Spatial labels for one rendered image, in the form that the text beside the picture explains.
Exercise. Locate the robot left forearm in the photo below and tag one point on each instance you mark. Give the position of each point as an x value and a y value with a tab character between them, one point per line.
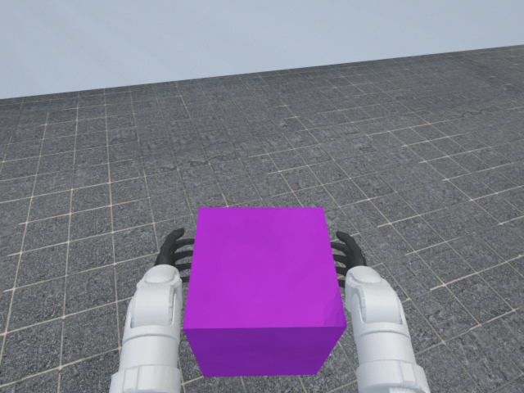
149	356

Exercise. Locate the carton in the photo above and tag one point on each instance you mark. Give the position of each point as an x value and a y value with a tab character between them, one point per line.
263	297

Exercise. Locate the robot right hand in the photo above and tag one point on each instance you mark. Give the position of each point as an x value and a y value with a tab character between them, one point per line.
353	254

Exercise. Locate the robot left hand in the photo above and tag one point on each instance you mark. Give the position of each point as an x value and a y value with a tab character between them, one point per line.
167	253

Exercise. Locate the robot right forearm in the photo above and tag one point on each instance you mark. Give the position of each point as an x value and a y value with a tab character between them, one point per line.
386	359

